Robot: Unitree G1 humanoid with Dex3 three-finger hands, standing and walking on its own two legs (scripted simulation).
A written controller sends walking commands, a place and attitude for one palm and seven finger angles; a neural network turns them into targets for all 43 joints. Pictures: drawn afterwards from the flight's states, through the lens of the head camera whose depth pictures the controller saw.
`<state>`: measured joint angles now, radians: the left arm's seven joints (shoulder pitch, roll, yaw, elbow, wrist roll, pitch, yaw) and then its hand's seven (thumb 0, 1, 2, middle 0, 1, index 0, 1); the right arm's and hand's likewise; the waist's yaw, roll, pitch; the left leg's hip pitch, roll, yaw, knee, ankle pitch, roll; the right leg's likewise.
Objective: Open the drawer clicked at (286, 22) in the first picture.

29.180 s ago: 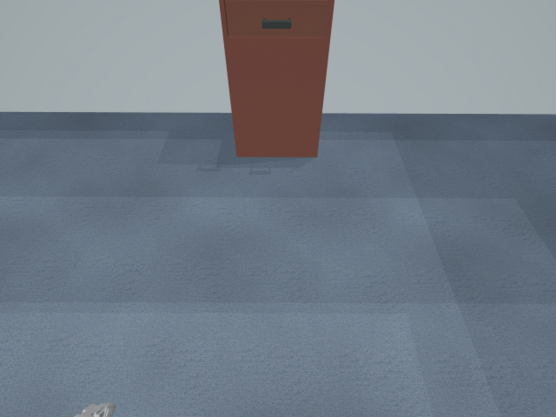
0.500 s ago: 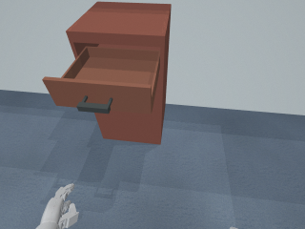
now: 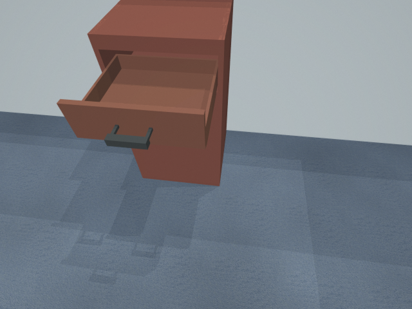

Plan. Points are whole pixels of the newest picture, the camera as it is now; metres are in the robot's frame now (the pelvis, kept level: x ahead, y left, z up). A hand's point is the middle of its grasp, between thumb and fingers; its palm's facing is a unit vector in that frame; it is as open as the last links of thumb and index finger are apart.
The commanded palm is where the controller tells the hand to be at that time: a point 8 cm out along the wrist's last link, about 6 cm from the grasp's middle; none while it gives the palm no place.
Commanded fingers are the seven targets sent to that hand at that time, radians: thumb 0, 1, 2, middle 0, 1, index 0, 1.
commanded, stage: let the arm hang, fingers relaxed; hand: left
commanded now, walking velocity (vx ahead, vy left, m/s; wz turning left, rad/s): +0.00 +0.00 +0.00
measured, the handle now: (130, 135) +0.55 +0.26 -0.03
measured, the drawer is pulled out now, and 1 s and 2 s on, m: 0.30 0.30 0.30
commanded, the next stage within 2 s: look to check the result in 0.42 s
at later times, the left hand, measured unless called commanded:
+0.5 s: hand out of the picture +0.01 +0.16 -0.17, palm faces +0.04 -0.98 -0.21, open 7.3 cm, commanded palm none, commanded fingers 0.00 0.90 0.90 -0.20 -0.30 -0.20 -0.30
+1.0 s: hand out of the picture +0.02 +0.16 -0.17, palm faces +0.04 -0.98 -0.22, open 7.4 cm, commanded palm none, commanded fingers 0.00 0.90 0.90 -0.20 -0.30 -0.20 -0.30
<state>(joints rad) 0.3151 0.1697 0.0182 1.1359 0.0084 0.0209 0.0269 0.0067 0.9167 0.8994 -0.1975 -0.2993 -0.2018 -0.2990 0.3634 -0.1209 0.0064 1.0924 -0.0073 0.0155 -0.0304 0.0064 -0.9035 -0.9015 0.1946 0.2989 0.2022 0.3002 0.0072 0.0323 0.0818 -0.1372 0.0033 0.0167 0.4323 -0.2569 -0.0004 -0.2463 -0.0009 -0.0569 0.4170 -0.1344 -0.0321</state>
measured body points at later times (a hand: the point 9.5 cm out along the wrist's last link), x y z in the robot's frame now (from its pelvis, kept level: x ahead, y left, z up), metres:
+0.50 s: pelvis +0.00 -0.02 +0.00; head +0.02 -0.03 +0.45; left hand +0.01 +0.21 -0.15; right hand -0.04 -0.22 -0.17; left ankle -0.01 +0.12 -0.74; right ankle +0.06 -0.10 -0.74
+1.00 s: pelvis +0.01 -0.02 +0.00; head +0.03 -0.03 +0.45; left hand +0.02 +0.21 -0.15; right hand -0.03 -0.23 -0.17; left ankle -0.01 +0.12 -0.74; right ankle +0.06 -0.10 -0.74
